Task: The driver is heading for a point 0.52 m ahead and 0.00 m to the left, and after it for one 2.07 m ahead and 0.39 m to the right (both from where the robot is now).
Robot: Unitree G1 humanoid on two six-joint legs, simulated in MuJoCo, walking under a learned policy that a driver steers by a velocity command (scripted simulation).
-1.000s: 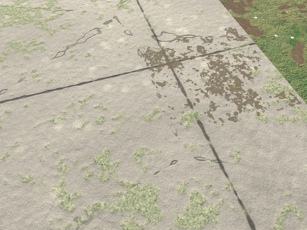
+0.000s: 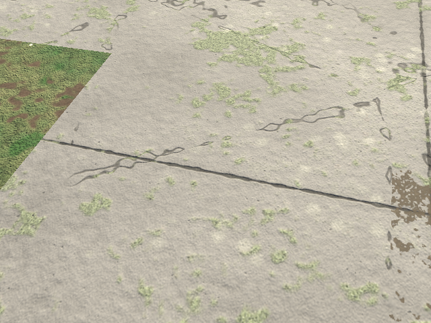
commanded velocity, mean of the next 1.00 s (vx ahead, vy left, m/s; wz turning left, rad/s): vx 0.38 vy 0.00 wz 0.03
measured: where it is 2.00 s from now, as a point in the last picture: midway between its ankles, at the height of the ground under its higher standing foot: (200, 308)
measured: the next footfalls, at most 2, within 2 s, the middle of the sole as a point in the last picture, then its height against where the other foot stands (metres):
left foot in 0.26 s outside the picture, level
right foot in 0.76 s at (233, 301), level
